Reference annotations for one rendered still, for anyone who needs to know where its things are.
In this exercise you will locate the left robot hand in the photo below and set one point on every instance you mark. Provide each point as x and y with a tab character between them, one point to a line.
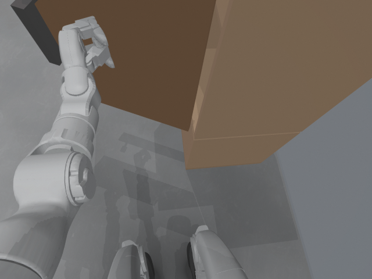
73	53

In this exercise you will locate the robot left shin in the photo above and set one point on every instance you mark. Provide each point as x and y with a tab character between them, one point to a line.
130	242

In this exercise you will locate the cupboard door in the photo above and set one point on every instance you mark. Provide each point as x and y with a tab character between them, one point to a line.
157	47

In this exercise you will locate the handle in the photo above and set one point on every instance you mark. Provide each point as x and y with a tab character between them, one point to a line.
35	25

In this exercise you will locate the robot left upper arm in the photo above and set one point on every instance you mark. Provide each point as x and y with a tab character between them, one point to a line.
50	188

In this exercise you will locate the left robot thigh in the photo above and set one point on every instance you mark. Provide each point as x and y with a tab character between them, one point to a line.
129	263

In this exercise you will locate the robot left forearm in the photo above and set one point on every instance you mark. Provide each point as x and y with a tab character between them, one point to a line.
76	123

